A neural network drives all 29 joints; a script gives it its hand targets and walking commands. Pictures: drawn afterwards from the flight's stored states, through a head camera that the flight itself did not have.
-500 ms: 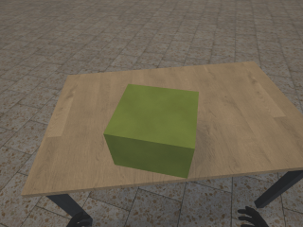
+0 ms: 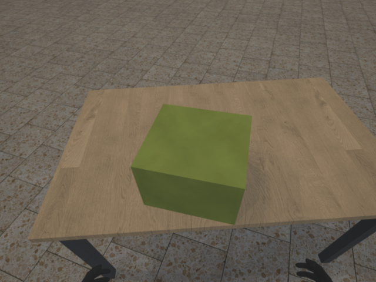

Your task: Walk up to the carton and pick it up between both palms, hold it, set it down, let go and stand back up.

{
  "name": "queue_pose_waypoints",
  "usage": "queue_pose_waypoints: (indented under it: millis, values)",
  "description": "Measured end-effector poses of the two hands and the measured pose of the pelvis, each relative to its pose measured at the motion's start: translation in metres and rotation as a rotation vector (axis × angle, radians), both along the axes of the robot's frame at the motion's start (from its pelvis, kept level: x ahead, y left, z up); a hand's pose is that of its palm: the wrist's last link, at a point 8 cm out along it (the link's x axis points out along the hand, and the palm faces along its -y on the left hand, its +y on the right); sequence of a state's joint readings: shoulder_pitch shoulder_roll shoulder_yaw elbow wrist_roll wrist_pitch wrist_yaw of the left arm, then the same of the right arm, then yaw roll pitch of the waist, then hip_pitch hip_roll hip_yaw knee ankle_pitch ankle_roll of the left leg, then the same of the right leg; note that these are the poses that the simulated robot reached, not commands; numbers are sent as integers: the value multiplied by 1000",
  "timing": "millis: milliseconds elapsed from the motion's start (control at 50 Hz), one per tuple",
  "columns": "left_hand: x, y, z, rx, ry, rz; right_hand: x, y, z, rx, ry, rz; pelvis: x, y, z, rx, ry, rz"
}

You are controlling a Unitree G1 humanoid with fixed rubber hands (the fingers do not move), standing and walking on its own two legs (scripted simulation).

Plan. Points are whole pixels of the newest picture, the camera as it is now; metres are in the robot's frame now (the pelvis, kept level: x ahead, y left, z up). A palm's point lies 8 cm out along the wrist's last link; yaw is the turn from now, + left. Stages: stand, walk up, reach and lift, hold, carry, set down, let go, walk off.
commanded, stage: stand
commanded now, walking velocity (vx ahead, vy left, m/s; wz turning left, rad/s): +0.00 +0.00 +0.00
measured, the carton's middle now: (196, 161) +0.47 +0.01 -0.05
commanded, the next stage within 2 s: none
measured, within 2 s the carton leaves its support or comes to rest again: neither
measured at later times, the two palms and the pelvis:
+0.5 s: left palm out of the picture +0.12 +0.25 -0.08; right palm out of the picture +0.13 -0.26 -0.08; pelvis +0.00 -0.01 +0.00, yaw +1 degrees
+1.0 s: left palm out of the picture +0.10 +0.26 -0.09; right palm out of the picture +0.12 -0.26 -0.08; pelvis -0.01 +0.00 +0.00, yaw +2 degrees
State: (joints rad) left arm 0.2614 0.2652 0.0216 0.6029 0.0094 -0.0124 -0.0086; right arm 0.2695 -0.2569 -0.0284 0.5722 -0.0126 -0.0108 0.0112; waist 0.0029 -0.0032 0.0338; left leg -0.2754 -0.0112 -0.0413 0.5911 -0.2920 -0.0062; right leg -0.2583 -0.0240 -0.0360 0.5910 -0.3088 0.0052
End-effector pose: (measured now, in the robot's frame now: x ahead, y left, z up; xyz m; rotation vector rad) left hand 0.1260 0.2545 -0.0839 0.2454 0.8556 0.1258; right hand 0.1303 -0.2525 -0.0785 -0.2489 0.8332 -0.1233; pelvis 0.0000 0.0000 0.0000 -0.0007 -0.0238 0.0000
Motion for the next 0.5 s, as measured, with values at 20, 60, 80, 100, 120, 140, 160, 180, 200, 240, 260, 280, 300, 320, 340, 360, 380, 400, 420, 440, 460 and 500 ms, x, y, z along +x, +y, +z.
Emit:
queue_pose_waypoints:
  millis: [20, 60, 80, 100, 120, 140, 160, 180, 200, 240, 260, 280, 300, 320, 340, 360, 380, 400, 420, 440, 460, 500]
  values:
    - [0, 0, 0, -1, -3, 2, 1, 0, 1, -1, -3, 2, 0, 0, 0, 0, -2, 0]
    - [1, -1, 1, 0, -6, 3, 4, -1, 2, -3, -11, 5, 0, -1, 0, 1, -4, 1]
    - [0, -1, 1, 0, -7, 4, 6, -2, 2, -3, -15, 6, 0, -1, 0, 0, -5, 3]
    - [0, -1, 1, 0, -6, 4, 7, -2, 3, -3, -18, 8, 0, -1, 0, 0, -4, 3]
    - [-1, -1, 1, 1, -5, 4, 8, -2, 3, -3, -20, 10, 0, -2, 0, -1, -4, 4]
    - [-2, -1, 2, 2, -4, 6, 8, -2, 3, -4, -21, 12, -1, -2, 0, -1, -4, 4]
    - [-2, -1, 2, 2, -3, 7, 8, -2, 3, -3, -21, 13, -1, -2, 0, 0, -4, 5]
    - [-3, -1, 2, 3, -2, 8, 8, -3, 3, -3, -21, 14, -1, -3, 0, 0, -4, 6]
    - [-4, -1, 2, 3, 0, 9, 8, -3, 3, -2, -20, 15, -1, -3, 0, -1, -3, 7]
    - [-5, -1, 2, 4, 4, 10, 7, -3, 2, -2, -14, 17, -2, -3, 1, -1, -2, 9]
    - [-6, -1, 2, 5, 5, 10, 6, -3, 2, -2, -11, 17, -2, -3, 1, -1, -3, 9]
    - [-6, -1, 2, 5, 6, 10, 5, -3, 1, -2, -8, 17, -2, -4, 1, -1, -3, 10]
    - [-7, -1, 2, 6, 6, 11, 4, -4, 1, -2, -4, 17, -3, -4, 1, -1, -5, 12]
    - [-7, -1, 2, 6, 6, 12, 3, -4, 0, -2, -1, 17, -3, -4, 1, -1, -6, 12]
    - [-8, -1, 2, 6, 6, 12, 2, -4, 0, -2, 1, 17, -3, -4, 1, -1, -6, 13]
    - [-8, -1, 2, 7, 8, 14, 1, -5, 0, -2, 3, 16, -3, -5, 1, -1, -7, 14]
    - [-9, -1, 2, 7, 9, 15, 1, -5, 0, -2, 5, 16, -3, -5, 1, -1, -7, 14]
    - [-9, -1, 2, 7, 9, 16, 0, -5, 0, -3, 7, 17, -3, -5, 1, 0, -7, 14]
    - [-10, -1, 2, 6, 9, 16, -1, -5, 0, -3, 8, 17, -3, -5, 1, 0, -8, 14]
    - [-10, -1, 2, 6, 10, 17, -1, -6, 0, -4, 8, 17, -3, -6, 1, 0, -8, 15]
    - [-10, -2, 2, 6, 9, 18, -2, -6, 0, -5, 7, 16, -3, -6, 1, 0, -9, 16]
    - [-11, -2, 2, 6, 7, 20, -2, -7, 0, -7, 6, 18, -4, -6, 1, -1, -12, 18]
